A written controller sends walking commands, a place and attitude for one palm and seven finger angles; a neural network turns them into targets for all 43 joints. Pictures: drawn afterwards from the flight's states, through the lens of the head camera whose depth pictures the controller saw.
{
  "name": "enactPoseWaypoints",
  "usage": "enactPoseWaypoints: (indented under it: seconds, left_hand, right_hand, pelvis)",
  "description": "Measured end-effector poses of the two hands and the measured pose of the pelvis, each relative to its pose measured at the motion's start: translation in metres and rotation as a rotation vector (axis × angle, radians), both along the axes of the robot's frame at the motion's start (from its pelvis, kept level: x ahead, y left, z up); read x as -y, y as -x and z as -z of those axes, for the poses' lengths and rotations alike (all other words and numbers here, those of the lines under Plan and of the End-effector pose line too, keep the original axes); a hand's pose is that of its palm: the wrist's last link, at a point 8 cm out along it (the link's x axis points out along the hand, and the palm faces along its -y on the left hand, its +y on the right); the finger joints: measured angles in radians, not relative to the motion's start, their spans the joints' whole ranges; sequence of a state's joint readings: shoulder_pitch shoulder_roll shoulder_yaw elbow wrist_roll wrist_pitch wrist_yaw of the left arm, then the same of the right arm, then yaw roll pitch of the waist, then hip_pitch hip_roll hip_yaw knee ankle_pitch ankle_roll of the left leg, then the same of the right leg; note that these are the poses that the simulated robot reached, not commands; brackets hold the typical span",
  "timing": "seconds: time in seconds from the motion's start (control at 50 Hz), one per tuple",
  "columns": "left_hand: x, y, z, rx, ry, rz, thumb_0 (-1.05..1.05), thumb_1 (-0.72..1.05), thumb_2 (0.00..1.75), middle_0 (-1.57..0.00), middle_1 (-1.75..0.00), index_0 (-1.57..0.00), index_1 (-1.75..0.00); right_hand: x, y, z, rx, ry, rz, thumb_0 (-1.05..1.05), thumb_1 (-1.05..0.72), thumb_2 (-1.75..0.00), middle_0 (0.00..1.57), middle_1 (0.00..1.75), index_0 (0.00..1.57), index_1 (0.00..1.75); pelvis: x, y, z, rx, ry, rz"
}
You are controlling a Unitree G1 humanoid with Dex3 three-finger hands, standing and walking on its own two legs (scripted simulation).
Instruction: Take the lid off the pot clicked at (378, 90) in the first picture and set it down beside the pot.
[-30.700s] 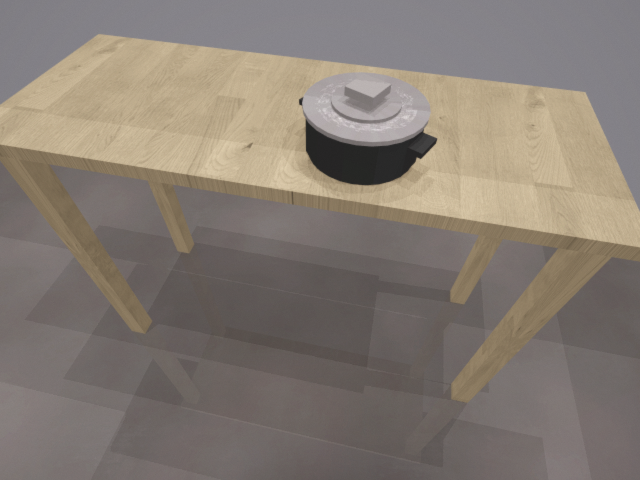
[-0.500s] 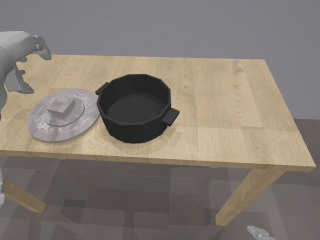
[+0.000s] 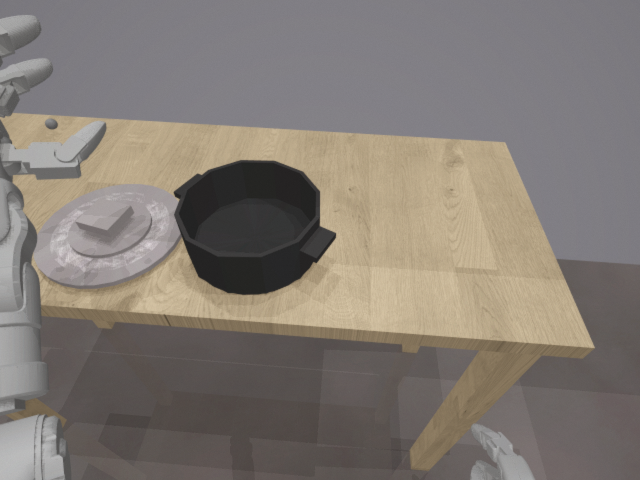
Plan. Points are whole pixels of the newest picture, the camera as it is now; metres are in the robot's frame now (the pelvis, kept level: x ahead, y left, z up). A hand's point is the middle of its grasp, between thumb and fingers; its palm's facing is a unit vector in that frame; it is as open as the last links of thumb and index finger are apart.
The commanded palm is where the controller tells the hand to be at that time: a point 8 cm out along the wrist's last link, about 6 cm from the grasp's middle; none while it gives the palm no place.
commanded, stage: draw the hand back to the body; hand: left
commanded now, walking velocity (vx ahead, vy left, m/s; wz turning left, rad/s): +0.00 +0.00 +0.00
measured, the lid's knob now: (105, 217) +0.45 +0.34 +0.07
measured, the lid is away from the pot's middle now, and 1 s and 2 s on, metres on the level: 0.22 0.22 0.22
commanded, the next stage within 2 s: step back with the hand held close in 1.44 s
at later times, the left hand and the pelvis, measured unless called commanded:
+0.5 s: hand (39, 174) +0.30 +0.26 +0.26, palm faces +0.51 -0.83 -0.22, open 8.5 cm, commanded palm +0.25 +0.30 +0.26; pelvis +0.02 -0.02 +0.00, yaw +0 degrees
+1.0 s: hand out of the picture +0.22 +0.26 +0.26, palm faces +0.48 -0.85 -0.22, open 7.5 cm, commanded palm +0.16 +0.29 +0.25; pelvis +0.00 +0.00 +0.00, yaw +0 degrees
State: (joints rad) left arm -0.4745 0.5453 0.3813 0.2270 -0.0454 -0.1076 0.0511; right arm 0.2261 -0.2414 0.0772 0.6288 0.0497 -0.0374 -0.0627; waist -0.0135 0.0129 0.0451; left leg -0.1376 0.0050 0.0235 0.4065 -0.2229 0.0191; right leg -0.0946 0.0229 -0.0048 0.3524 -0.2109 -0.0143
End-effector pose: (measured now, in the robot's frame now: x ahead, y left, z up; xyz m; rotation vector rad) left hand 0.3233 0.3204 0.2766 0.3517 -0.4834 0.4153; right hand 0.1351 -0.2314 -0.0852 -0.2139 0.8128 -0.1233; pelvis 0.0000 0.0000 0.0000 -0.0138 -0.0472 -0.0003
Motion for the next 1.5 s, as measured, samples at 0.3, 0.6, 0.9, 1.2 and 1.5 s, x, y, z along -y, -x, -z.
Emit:
enactPoseWaypoints:
  seconds: [0.3, 0.6, 0.9, 1.2, 1.5]
  left_hand:
    - [0.009, 0.037, 0.006, 0.022, -0.003, -0.071, 0.00, 0.31, 0.89, -0.36, -0.49, -0.36, -0.48]
    - [0.023, 0.082, 0.010, 0.058, -0.010, -0.044, 0.01, 0.69, 0.89, -0.26, -0.36, -0.26, -0.36]
    - [0.022, 0.126, 0.016, 0.074, -0.032, -0.019, 0.01, 0.88, 0.90, -0.21, -0.31, -0.21, -0.30]
    - [0.023, 0.171, 0.025, 0.052, -0.080, -0.002, 0.01, 0.89, 0.90, -0.21, -0.30, -0.21, -0.30]
    - [0.024, 0.193, 0.024, 0.055, -0.104, -0.024, 0.01, 0.89, 0.90, -0.21, -0.30, -0.21, -0.30]
  right_hand:
    - [0.036, -0.033, 0.005, 0.014, 0.015, 0.012, 0.01, -0.90, -0.90, 0.20, 0.29, 0.20, 0.30]
    - [0.002, -0.065, -0.008, 0.129, -0.037, -0.060, 0.01, -0.90, -0.90, 0.20, 0.29, 0.20, 0.30]
    - [-0.013, -0.041, -0.006, 0.107, -0.028, -0.059, 0.01, -0.90, -0.90, 0.20, 0.30, 0.20, 0.30]
    - [-0.029, -0.038, -0.015, 0.150, -0.020, -0.081, 0.01, -0.90, -0.90, 0.20, 0.30, 0.20, 0.30]
    - [-0.048, -0.046, -0.018, 0.177, -0.034, -0.124, 0.01, -0.90, -0.90, 0.20, 0.30, 0.20, 0.30]
  pelvis:
    - [0.017, -0.019, 0.001, -0.005, -0.007, -0.004]
    - [0.014, -0.012, 0.001, 0.021, -0.007, -0.005]
    - [0.001, 0.001, 0.001, 0.048, -0.003, -0.001]
    - [-0.011, 0.008, 0.001, 0.060, 0.005, -0.001]
    - [-0.016, 0.010, 0.002, 0.064, 0.009, -0.010]
